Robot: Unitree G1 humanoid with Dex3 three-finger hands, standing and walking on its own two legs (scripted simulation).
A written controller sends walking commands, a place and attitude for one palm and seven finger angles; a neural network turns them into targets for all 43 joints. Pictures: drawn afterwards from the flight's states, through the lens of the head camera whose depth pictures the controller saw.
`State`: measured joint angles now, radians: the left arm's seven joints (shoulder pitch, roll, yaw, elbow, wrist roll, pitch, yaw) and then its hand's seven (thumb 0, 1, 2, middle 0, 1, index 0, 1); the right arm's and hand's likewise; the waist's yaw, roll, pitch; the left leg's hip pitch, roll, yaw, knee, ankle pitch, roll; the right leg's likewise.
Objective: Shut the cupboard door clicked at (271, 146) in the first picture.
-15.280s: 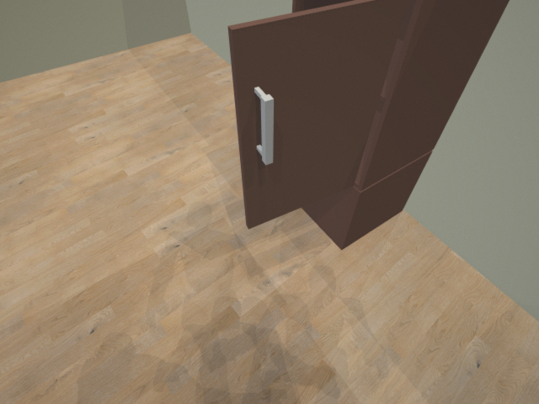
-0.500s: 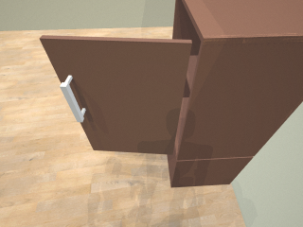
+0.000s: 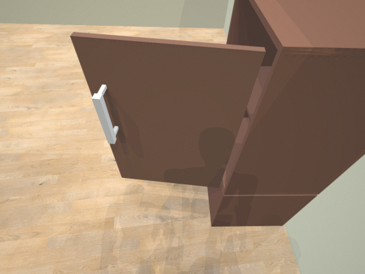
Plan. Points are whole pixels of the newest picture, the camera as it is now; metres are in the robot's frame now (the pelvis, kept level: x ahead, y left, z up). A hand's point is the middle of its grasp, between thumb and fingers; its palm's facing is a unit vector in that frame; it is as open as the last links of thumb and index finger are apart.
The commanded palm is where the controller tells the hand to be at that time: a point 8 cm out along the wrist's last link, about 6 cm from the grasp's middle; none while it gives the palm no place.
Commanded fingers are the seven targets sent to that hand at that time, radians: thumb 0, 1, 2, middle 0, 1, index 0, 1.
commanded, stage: come to a stop and stand still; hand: left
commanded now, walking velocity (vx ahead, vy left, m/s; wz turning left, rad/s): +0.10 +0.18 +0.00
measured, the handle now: (107, 116) +0.47 +0.25 +0.05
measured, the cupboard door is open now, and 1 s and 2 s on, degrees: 83 83 83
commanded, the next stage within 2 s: look again from close up in 1.08 s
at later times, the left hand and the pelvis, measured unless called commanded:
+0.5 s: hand out of the picture +0.07 +0.18 -0.17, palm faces +0.03 -0.98 -0.22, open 7.3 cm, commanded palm none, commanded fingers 0.00 0.90 0.90 -0.20 -0.30 -0.20 -0.30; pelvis +0.01 +0.00 +0.00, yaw -1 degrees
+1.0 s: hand out of the picture -0.03 +0.15 -0.17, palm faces +0.02 -0.98 -0.18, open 7.4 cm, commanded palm none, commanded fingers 0.00 0.90 0.90 -0.20 -0.30 -0.20 -0.30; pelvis -0.01 -0.02 +0.01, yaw -1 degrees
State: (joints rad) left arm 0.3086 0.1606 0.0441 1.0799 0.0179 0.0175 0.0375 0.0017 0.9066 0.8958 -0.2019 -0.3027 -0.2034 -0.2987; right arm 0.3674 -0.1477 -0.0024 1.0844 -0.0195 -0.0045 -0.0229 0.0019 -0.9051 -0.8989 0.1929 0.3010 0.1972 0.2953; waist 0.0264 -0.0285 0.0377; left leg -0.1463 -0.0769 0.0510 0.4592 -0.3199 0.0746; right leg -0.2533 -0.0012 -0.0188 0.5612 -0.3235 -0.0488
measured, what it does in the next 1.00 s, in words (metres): stands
